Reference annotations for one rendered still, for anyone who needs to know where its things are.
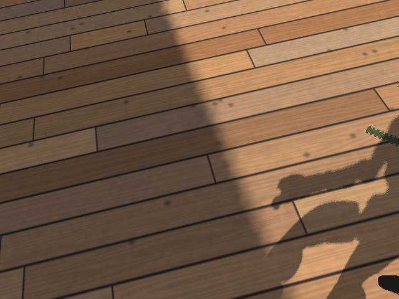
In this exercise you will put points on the right robot hand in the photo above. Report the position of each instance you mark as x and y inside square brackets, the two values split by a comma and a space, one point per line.
[389, 282]

